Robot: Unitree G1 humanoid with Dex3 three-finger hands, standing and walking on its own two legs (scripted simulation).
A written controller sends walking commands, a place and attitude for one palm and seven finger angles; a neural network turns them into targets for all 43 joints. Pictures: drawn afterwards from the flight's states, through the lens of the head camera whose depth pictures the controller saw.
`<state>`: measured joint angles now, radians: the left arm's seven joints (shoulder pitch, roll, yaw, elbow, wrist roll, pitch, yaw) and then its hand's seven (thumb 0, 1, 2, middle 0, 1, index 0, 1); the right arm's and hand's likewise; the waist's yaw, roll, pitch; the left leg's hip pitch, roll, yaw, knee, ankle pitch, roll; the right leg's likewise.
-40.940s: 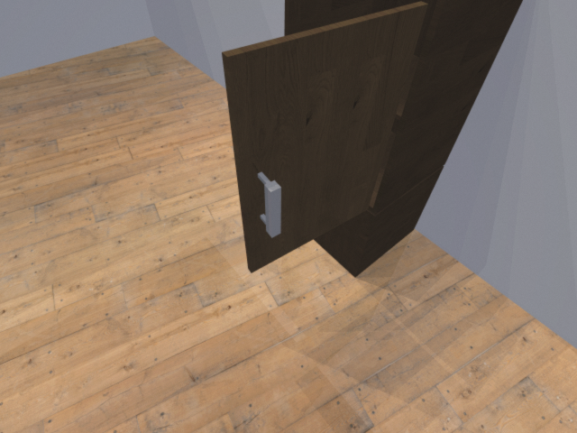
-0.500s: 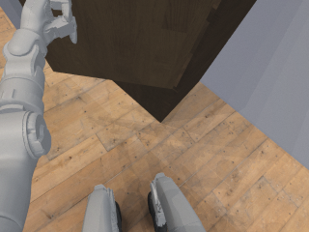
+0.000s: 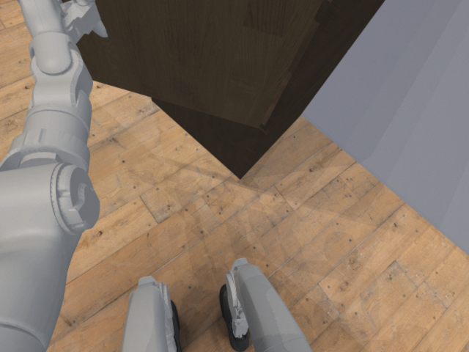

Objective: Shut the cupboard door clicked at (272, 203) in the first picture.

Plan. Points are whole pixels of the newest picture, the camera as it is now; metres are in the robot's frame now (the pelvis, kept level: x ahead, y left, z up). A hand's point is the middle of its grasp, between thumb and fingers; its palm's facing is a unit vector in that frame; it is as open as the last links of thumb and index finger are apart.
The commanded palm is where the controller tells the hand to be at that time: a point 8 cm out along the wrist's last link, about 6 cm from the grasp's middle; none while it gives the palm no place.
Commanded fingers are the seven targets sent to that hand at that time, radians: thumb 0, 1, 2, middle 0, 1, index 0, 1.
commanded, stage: pull the fist back off the door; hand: left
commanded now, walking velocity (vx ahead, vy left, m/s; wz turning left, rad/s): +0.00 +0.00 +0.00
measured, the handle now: out of the picture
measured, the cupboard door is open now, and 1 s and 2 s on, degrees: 28 28 28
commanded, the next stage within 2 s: draw the hand back to the body in 0.68 s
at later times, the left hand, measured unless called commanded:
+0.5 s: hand (114, 53) +0.54 +0.09 +0.08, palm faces +0.13 -0.99 -0.03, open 3.1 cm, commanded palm +0.49 +0.12 +0.09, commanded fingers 0.00 0.90 0.90 -1.30 -1.50 -1.30 -1.50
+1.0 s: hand (92, 72) +0.48 +0.11 +0.12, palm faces +0.15 -0.99 -0.07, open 3.1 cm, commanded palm +0.42 +0.16 +0.13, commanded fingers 0.00 0.90 0.90 -1.30 -1.50 -1.30 -1.50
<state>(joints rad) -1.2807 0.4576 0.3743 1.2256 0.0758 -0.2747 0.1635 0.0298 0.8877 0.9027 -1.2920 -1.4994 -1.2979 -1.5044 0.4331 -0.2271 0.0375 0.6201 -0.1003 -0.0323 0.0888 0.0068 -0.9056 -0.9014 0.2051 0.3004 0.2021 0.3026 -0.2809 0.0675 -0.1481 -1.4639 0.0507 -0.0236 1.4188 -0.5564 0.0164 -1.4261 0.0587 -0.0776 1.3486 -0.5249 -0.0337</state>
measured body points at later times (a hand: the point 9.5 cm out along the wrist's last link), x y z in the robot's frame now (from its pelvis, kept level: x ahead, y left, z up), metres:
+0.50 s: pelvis +0.02 -0.01 +0.04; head +0.17 +0.00 +0.46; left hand +0.52 +0.14 +0.09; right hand +0.02 -0.27 -0.08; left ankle +0.03 +0.11 -0.58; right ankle +0.04 -0.10 -0.58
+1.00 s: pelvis +0.01 -0.01 +0.06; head +0.13 -0.02 +0.49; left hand +0.47 +0.16 +0.12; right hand +0.06 -0.26 -0.08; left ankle +0.03 +0.11 -0.58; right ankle +0.04 -0.10 -0.58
